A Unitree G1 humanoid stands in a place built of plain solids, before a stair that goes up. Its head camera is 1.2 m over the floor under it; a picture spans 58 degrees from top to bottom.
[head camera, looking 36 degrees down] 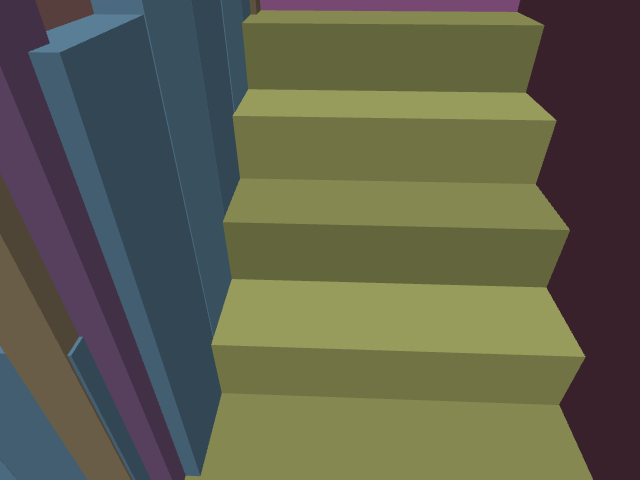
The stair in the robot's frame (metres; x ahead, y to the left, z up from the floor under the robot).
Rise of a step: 0.19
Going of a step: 0.24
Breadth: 0.96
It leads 2 degrees to the right of straight ahead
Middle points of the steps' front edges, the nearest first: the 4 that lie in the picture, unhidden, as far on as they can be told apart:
0.67 -0.14 0.39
0.91 -0.15 0.58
1.15 -0.16 0.78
1.39 -0.17 0.97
